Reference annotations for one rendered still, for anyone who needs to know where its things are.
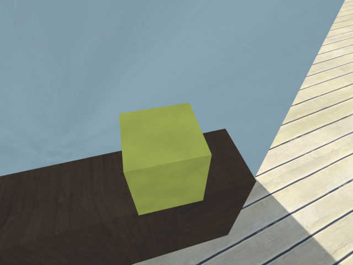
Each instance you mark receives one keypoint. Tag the pedestal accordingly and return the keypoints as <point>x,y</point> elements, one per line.
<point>82,212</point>

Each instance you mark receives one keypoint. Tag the carton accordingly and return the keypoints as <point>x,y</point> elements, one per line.
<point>165,157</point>

